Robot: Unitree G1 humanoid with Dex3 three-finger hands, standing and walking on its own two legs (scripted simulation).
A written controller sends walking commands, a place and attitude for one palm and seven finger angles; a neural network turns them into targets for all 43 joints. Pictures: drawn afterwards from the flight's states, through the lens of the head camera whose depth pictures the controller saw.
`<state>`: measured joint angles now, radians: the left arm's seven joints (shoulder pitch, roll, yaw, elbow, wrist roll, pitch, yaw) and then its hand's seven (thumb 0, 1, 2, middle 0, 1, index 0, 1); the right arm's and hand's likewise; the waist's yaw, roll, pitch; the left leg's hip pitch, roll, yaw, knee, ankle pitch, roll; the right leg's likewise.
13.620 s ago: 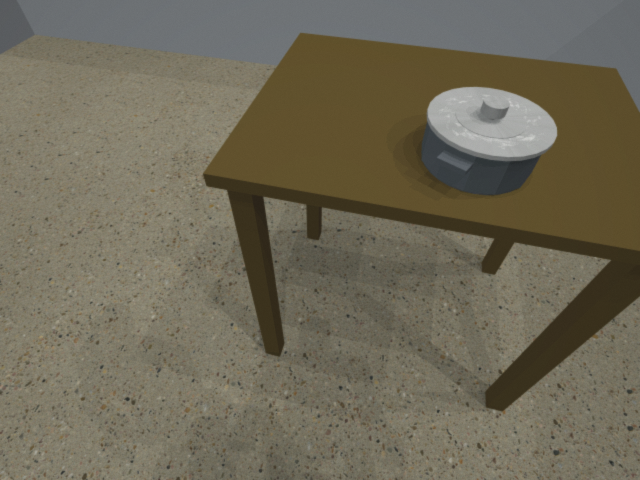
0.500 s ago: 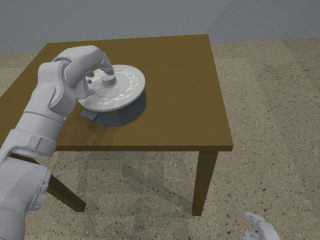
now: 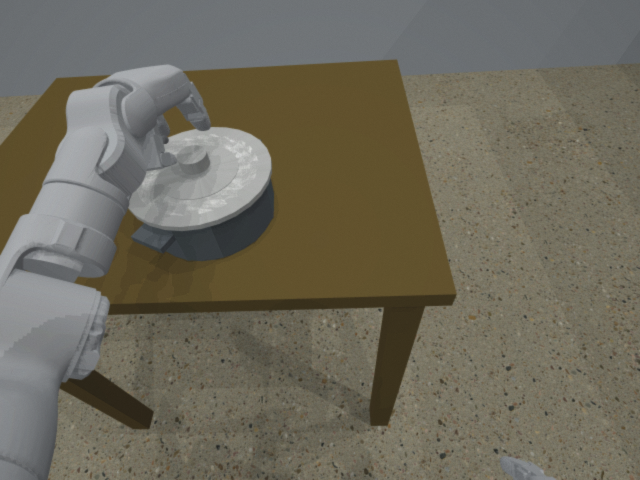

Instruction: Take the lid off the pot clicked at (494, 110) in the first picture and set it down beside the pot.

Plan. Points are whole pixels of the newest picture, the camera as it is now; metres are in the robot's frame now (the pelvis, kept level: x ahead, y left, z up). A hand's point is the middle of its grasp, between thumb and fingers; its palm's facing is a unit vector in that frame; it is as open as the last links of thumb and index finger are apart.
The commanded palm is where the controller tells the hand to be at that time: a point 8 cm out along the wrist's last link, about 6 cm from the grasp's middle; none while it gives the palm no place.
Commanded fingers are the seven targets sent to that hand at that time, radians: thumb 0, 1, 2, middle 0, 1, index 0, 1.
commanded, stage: move the open hand above the knob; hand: left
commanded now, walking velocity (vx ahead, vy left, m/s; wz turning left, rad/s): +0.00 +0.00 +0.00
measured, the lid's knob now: (193, 159) +0.50 +0.18 +0.13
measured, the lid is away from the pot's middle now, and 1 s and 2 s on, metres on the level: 0.00 0.00 0.00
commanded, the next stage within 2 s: lower the open fingers around the knob in 0.68 s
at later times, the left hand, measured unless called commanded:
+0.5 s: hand (159, 132) +0.47 +0.19 +0.20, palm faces -0.28 -0.05 -0.96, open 9.9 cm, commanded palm +0.46 +0.19 +0.27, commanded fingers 0.00 -0.33 1.57 -0.87 -0.08 -0.87 -0.08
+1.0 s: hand (174, 132) +0.48 +0.18 +0.19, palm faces -0.36 -0.12 -0.92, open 9.9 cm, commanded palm +0.47 +0.19 +0.25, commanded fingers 0.00 -0.33 1.57 -0.87 -0.08 -0.87 -0.08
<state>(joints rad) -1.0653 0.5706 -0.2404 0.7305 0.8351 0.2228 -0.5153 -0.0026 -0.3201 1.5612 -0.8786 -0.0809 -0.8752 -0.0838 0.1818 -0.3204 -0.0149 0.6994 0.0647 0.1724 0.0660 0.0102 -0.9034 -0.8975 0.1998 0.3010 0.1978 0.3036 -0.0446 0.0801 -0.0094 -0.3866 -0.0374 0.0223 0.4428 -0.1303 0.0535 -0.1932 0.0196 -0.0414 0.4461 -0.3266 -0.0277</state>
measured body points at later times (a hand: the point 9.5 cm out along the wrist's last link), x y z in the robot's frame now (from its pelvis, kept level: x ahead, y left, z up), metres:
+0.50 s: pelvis -0.01 +0.02 +0.00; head +0.03 +0.00 +0.45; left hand +0.48 +0.19 +0.26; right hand +0.08 -0.24 -0.14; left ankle +0.06 +0.09 -0.74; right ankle -0.06 -0.10 -0.74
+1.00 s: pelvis +0.00 +0.01 +0.00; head +0.04 -0.01 +0.45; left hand +0.50 +0.19 +0.25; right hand +0.06 -0.26 -0.14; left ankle +0.06 +0.09 -0.74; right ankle -0.06 -0.10 -0.74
